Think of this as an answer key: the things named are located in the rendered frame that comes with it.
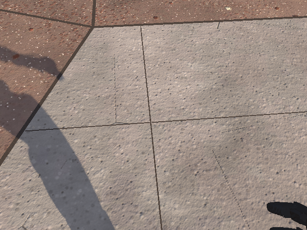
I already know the right robot hand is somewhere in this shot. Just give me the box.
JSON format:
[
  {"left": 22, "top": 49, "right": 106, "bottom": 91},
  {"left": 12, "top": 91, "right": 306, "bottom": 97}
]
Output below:
[{"left": 267, "top": 201, "right": 307, "bottom": 230}]

